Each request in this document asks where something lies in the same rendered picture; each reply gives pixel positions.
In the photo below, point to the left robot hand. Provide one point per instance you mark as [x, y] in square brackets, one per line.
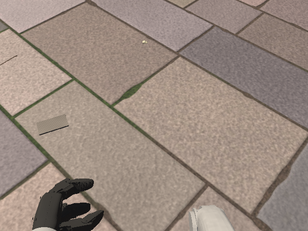
[55, 214]

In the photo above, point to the right robot thigh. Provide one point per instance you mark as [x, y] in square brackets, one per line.
[209, 218]

